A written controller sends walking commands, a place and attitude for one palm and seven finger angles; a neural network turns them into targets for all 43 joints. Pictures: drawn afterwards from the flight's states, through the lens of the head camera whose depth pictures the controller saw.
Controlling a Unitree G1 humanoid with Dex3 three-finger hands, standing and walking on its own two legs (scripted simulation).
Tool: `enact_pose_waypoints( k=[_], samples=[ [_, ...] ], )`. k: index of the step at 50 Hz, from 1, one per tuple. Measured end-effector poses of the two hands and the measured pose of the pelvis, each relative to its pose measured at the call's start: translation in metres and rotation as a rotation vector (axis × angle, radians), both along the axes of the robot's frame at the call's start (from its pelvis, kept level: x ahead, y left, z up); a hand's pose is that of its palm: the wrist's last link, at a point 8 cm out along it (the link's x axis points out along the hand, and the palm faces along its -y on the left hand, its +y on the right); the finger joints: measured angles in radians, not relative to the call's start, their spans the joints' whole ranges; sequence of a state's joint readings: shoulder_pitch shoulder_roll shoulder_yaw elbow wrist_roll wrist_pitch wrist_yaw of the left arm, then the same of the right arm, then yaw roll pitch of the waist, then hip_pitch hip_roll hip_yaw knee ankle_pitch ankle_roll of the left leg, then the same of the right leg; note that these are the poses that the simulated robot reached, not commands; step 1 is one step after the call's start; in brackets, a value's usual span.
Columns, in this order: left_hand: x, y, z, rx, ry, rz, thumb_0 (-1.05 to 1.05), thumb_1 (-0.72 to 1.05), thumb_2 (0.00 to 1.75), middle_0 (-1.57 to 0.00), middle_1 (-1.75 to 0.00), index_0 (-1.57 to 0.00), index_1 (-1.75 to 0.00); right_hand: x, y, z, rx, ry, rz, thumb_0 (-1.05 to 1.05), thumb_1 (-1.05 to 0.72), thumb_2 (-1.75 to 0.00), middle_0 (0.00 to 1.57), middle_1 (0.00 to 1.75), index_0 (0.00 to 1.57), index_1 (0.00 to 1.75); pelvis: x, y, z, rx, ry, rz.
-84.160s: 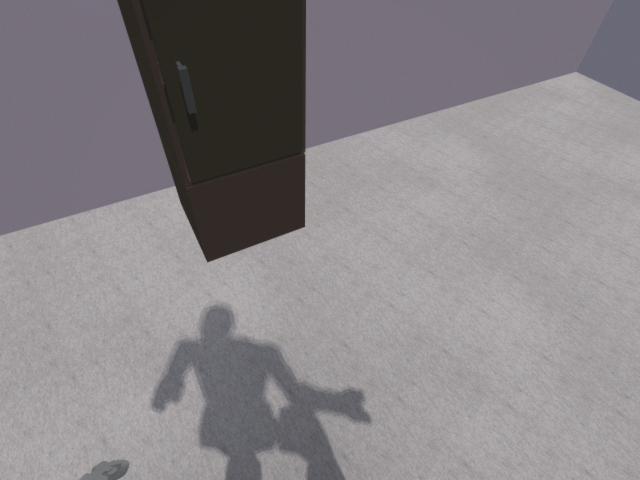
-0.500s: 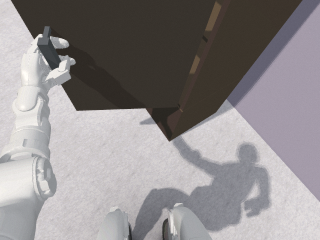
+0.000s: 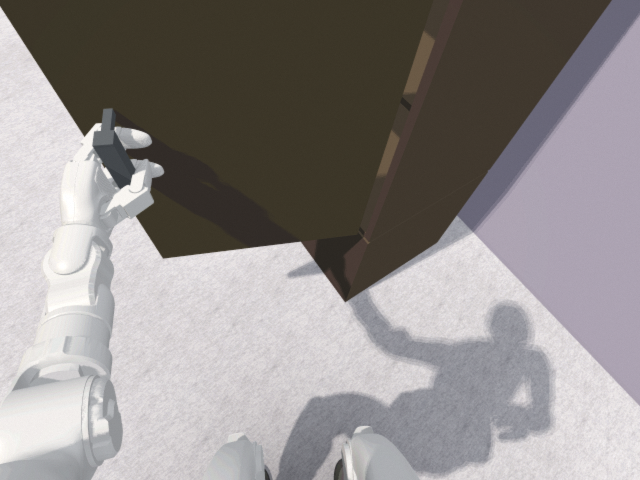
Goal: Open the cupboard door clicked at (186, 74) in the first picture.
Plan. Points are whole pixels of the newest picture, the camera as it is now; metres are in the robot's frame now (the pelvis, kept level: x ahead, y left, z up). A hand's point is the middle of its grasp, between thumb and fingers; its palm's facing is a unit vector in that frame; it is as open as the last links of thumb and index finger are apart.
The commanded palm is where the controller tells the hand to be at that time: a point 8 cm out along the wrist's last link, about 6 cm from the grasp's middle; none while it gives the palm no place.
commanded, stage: pull the door open along its arc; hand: left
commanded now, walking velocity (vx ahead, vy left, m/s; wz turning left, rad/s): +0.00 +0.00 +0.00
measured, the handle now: (124, 160) +0.50 +0.22 +0.05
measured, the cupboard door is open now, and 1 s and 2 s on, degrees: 66 100 100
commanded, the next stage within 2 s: open thumb and fingers to let go in 0.68 s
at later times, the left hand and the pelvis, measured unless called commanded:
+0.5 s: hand (208, 301) +0.31 +0.11 +0.05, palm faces +0.43 -0.90 +0.04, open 5.6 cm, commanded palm +0.25 +0.13 +0.05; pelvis +0.00 -0.01 +0.01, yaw +4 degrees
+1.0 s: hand (241, 335) +0.28 +0.07 +0.05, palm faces +0.46 -0.89 -0.02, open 6.9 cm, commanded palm +0.22 +0.11 +0.05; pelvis +0.00 -0.05 +0.01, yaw +6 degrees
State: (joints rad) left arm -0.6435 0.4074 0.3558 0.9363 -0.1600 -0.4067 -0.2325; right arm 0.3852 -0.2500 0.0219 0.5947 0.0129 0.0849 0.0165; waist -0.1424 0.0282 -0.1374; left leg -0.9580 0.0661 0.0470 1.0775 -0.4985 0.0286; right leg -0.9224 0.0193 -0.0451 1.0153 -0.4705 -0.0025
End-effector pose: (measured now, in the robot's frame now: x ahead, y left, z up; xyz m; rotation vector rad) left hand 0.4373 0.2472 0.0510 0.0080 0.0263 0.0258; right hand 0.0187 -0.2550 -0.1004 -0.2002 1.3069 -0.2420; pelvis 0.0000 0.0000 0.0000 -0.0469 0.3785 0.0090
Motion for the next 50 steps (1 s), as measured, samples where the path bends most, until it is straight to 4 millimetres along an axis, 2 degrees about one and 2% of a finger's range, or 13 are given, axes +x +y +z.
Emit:
enact_pose_waypoints(
  k=[8,13,17,23,28,33,39,44,50],
  samples=[
    [-0.056,-0.014,-0.001,-0.030,-0.013,-0.013,0.01,0.74,0.74,-0.35,-1.35,-0.36,-1.35,0.050,0.006,0.012,0.032,-0.142,0.045,0.01,-0.91,-0.90,0.20,0.30,0.20,0.30,0.011,0.003,0.011,0.007,-0.044,-0.001],
    [-0.095,-0.038,-0.003,-0.118,-0.035,0.176,0.03,0.71,0.74,-0.34,-1.35,-0.38,-1.35,0.093,0.015,0.014,0.056,-0.250,0.138,0.01,-0.91,-0.90,0.20,0.30,0.20,0.30,0.010,0.003,0.012,0.013,-0.064,0.009],
    [-0.122,-0.059,-0.001,-0.093,-0.046,0.289,0.03,0.72,0.76,-0.32,-1.35,-0.38,-1.35,0.124,0.025,0.014,0.084,-0.324,0.222,0.01,-0.91,-0.90,0.20,0.30,0.20,0.30,0.006,-0.001,0.009,0.021,-0.078,0.023],
    [-0.156,-0.090,0.001,-0.047,-0.031,0.394,0.01,0.73,0.78,-0.31,-1.35,-0.39,-1.35,0.154,0.040,0.015,0.130,-0.408,0.302,0.01,-0.91,-0.90,0.20,0.30,0.20,0.30,0.000,-0.009,0.005,0.028,-0.108,0.047],
    [-0.182,-0.115,0.003,-0.040,-0.001,0.446,0.02,0.73,0.77,-0.31,-1.35,-0.38,-1.35,0.162,0.045,0.018,0.148,-0.451,0.331,0.01,-0.91,-0.90,0.20,0.30,0.20,0.30,-0.002,-0.017,0.006,0.035,-0.133,0.061],
    [-0.204,-0.135,0.005,-0.005,0.017,0.414,0.02,0.72,0.75,-0.33,-1.35,-0.36,-1.35,0.162,0.040,0.023,0.149,-0.485,0.337,0.01,-0.91,-0.90,0.20,0.30,0.20,0.30,-0.002,-0.027,0.008,0.043,-0.155,0.070],
    [-0.206,-0.138,0.007,-0.011,0.038,0.439,0.02,0.73,0.76,-0.28,-1.27,-0.30,-1.35,0.160,0.025,0.026,0.131,-0.502,0.328,0.01,-0.91,-0.90,0.20,0.30,0.20,0.30,0.002,-0.038,0.010,0.049,-0.162,0.072],
    [-0.205,-0.138,0.005,0.024,0.003,0.456,0.01,0.71,0.78,-0.31,-1.29,-0.30,-1.34,0.158,0.009,0.016,0.100,-0.467,0.336,0.01,-0.91,-0.90,0.20,0.30,0.20,0.30,0.003,-0.044,0.006,0.055,-0.147,0.079],
    [-0.205,-0.137,0.004,0.014,0.000,0.450,0.01,0.57,0.74,-0.34,-1.30,-0.32,-1.32,0.156,-0.001,0.007,0.094,-0.426,0.324,0.01,-0.91,-0.90,0.20,0.30,0.20,0.30,0.004,-0.048,0.005,0.064,-0.136,0.082]
  ],
)
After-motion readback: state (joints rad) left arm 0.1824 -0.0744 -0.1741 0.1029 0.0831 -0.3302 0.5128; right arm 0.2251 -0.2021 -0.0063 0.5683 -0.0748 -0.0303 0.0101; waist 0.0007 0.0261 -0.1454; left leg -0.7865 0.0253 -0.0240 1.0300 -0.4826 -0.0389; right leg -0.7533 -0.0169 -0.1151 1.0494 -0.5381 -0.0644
